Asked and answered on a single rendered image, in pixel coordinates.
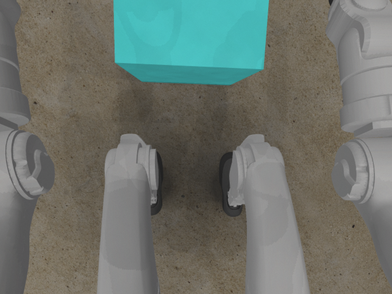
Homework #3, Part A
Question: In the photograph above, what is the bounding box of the right robot upper arm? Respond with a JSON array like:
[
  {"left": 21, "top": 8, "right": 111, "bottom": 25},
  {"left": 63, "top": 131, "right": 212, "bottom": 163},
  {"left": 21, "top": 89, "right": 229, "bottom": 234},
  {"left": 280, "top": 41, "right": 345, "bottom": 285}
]
[{"left": 331, "top": 137, "right": 392, "bottom": 288}]

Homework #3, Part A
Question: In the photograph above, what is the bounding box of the robot left shin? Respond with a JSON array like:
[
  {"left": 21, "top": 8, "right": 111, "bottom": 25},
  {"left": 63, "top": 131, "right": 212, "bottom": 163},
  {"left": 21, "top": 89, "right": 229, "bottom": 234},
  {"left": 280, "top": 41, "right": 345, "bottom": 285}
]
[{"left": 105, "top": 134, "right": 157, "bottom": 203}]

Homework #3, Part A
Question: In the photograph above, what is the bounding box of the left robot upper arm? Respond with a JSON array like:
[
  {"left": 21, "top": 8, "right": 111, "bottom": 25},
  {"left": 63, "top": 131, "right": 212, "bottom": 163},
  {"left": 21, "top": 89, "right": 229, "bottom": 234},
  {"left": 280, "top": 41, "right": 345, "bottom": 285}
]
[{"left": 0, "top": 129, "right": 55, "bottom": 294}]

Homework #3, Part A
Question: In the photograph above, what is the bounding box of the robot right forearm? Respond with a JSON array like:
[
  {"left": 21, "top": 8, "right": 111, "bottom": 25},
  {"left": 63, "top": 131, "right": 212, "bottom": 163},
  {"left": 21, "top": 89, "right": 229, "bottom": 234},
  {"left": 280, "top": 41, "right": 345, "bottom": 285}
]
[{"left": 325, "top": 0, "right": 392, "bottom": 138}]

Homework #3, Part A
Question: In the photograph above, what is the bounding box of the robot left forearm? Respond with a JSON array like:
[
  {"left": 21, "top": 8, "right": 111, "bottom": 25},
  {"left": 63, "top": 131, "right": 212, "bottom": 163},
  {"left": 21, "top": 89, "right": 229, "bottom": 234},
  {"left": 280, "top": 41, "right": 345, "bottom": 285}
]
[{"left": 0, "top": 0, "right": 31, "bottom": 132}]

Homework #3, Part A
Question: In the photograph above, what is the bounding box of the left robot foot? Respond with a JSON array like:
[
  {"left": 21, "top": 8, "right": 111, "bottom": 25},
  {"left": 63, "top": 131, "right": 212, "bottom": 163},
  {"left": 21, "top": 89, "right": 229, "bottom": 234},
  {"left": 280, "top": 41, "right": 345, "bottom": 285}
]
[{"left": 151, "top": 151, "right": 164, "bottom": 216}]

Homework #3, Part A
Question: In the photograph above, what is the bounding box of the carton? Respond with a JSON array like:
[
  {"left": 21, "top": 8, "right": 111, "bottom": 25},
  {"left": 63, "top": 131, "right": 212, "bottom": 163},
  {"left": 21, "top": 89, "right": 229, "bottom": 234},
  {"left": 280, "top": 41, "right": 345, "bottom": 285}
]
[{"left": 113, "top": 0, "right": 269, "bottom": 85}]

